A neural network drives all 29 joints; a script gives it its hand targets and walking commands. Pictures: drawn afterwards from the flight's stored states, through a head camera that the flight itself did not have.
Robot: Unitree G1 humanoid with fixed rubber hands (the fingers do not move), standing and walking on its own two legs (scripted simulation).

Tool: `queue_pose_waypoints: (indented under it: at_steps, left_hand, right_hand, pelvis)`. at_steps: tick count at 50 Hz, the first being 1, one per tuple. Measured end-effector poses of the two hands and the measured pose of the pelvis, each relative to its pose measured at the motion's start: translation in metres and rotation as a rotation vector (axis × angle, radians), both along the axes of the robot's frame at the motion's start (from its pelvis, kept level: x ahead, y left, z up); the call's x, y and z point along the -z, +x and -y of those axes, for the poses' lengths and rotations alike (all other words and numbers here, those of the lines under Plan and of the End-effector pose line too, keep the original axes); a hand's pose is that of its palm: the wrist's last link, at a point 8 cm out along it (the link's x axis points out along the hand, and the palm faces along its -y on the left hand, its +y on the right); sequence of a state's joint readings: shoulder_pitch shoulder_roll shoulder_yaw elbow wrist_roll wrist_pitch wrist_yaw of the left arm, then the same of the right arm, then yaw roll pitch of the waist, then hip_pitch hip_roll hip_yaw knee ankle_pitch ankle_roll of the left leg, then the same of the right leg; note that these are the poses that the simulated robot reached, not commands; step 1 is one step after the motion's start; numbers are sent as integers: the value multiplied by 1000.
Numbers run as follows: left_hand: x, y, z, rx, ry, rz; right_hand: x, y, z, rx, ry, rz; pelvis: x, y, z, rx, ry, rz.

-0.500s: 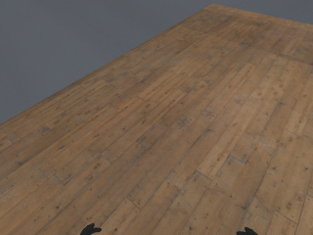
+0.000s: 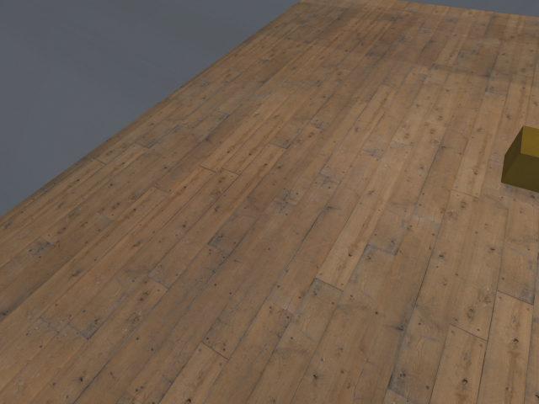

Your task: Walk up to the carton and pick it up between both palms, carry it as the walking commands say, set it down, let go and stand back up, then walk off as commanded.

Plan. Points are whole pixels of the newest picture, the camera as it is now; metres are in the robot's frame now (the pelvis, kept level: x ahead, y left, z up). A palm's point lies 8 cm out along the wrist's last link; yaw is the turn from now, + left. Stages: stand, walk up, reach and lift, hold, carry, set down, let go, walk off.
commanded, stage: walk up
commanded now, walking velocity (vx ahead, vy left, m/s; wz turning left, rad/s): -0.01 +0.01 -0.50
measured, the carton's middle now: (530, 158) +1.32 -1.14 -0.66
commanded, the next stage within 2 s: none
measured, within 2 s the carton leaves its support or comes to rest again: neither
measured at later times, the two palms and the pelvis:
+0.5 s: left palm (151, 364) +0.21 +0.24 -0.10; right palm out of the picture -0.05 -0.27 -0.08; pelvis +0.02 +0.01 +0.01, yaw -15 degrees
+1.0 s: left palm (263, 299) +0.33 +0.06 -0.10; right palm out of the picture +0.17 -0.44 -0.10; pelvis +0.19 -0.17 +0.02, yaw -28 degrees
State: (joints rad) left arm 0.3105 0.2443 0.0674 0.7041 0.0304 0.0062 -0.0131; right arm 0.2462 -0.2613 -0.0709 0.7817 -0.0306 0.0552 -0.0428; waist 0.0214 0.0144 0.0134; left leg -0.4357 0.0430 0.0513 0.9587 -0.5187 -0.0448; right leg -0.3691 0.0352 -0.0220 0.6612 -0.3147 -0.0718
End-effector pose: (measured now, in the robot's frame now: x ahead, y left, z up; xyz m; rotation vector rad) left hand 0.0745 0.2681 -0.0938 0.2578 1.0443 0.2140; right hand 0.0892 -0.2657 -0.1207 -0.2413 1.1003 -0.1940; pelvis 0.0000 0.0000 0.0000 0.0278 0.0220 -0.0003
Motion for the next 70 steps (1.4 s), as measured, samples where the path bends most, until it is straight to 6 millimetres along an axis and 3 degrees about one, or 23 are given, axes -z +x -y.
queue_pose_waypoints:
  at_steps: [5,15,18,20,24,27,33,38,39,41,47,51,56,60,61,63,67,70]
  left_hand:
    - [-12,-9,6,36,17,-77]
    - [-12,12,-12,112,20,-88]
    - [0,39,-16,160,-22,-49]
    - [6,64,-10,213,-43,-12]
    - [2,122,22,336,-116,68]
    - [4,153,51,387,-164,80]
    - [8,220,134,525,-210,63]
    - [11,295,219,639,-159,133]
    - [15,303,230,643,-136,141]
    - [20,303,237,633,-95,98]
    - [12,261,214,501,-4,-135]
    - [7,252,208,435,12,-228]
    - [15,271,216,392,-4,-313]
    - [37,314,227,399,-27,-360]
    - [44,329,230,419,-27,-371]
    - [49,368,244,463,-29,-353]
    - [42,454,288,549,-69,-258]
    - [35,506,327,613,-95,-213]
  right_hand:
    - [-13,3,-1,19,43,30]
    - [-24,6,-19,100,58,99]
    - [-22,-14,-17,153,-7,96]
    - [-22,-46,-12,196,-54,33]
    - [-36,-121,1,308,-111,-143]
    - [-45,-156,10,375,-120,-213]
    - [-41,-182,21,504,-71,-274]
    - [-11,-184,47,579,20,-363]
    - [-2,-179,56,576,38,-374]
    - [7,-150,77,557,61,-334]
    - [-5,7,149,429,61,-32]
    - [-21,101,181,380,55,106]
    - [-40,205,208,343,44,234]
    - [-43,266,229,351,-19,284]
    - [-41,272,234,368,-45,288]
    - [-39,262,240,424,-75,233]
    - [-39,201,234,565,-78,0]
    - [-41,161,218,652,-43,-136]
  pelvis:
    - [-15,-3,2,53,20,-4]
    - [-18,-5,-18,154,18,-15]
    - [-8,2,-27,180,-24,-25]
    - [-7,5,-28,202,-26,-22]
    - [-13,18,-16,245,-45,-10]
    - [-15,32,-2,275,-55,-3]
    - [-13,65,40,342,-66,-9]
    - [10,97,96,389,-53,-31]
    - [15,102,107,398,-51,-33]
    - [15,112,122,410,-43,-33]
    - [-9,160,156,462,-32,-23]
    - [-18,199,175,494,-32,-16]
    - [-18,254,192,519,-41,-9]
    - [-4,309,204,554,-56,-4]
    - [1,321,206,568,-57,-1]
    - [1,339,212,586,-60,3]
    - [-13,371,230,612,-73,7]
    - [-20,391,246,619,-78,6]
